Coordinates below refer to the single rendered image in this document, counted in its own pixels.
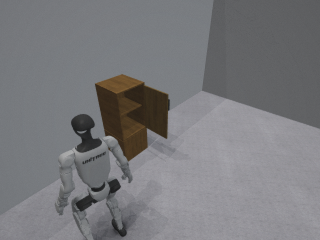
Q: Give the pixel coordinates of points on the right robot upper arm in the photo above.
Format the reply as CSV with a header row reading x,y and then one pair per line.
x,y
116,150

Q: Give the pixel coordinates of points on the left robot upper arm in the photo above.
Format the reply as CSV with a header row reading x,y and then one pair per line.
x,y
65,162

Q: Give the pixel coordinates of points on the robot right forearm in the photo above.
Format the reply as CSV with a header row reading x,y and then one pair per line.
x,y
125,169

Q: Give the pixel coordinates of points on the cupboard door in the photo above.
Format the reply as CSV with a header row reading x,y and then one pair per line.
x,y
156,111

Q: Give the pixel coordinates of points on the right robot hand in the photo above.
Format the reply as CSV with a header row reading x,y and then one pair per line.
x,y
129,177

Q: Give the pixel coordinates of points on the robot left forearm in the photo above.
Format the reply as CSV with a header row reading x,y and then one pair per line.
x,y
62,197

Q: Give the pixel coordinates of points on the robot right thigh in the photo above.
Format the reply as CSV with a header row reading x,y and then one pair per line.
x,y
114,187

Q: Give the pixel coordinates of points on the left robot hand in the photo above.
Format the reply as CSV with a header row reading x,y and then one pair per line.
x,y
60,209

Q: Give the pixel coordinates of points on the robot torso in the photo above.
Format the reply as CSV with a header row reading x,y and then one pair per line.
x,y
93,167

